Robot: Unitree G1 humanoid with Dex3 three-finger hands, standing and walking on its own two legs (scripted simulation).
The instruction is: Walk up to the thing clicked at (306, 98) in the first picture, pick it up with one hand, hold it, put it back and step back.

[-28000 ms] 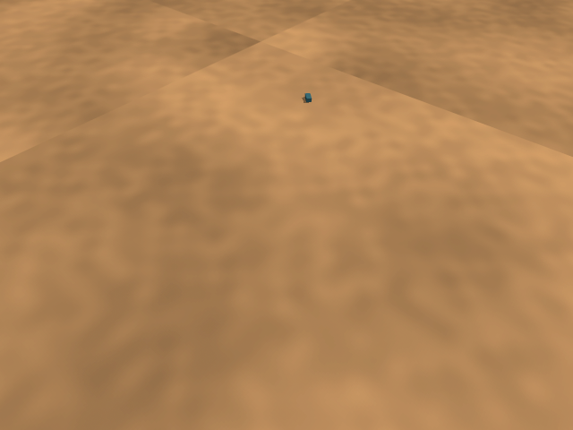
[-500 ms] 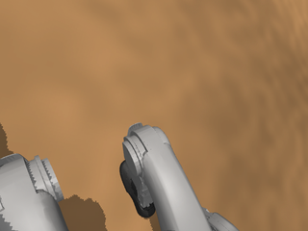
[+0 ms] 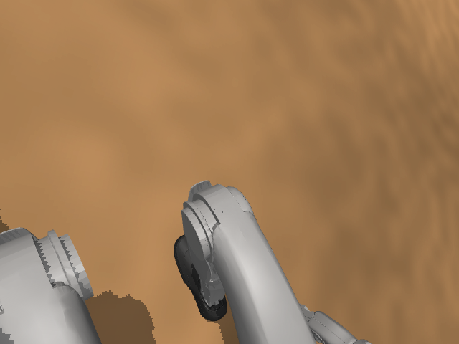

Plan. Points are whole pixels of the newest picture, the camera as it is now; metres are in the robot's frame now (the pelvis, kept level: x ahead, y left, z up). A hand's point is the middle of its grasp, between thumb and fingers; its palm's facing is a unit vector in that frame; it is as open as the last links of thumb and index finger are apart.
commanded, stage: close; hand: left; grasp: from above
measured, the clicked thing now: out of the picture +0.44 +0.32 -0.29
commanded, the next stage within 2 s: settle in 1.00 s
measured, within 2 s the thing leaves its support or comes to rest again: leaves its support in 1.42 s
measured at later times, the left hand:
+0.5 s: hand out of the picture +0.41 +0.33 -0.26, palm faces -0.40 -0.21 -0.89, open 6.8 cm
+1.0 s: hand out of the picture +0.41 +0.33 -0.25, palm faces -0.40 -0.21 -0.89, open 6.2 cm
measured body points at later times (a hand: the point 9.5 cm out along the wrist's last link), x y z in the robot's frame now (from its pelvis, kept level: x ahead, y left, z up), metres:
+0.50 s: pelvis +0.00 +0.00 +0.00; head +0.26 +0.15 +0.34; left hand +0.43 +0.33 -0.20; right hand +0.07 -0.24 -0.05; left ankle +0.07 +0.14 -0.27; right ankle +0.12 -0.13 -0.27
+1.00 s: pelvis +0.00 +0.00 +0.00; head +0.26 +0.14 +0.34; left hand +0.43 +0.33 -0.20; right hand +0.06 -0.24 -0.05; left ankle +0.07 +0.14 -0.27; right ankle +0.12 -0.13 -0.27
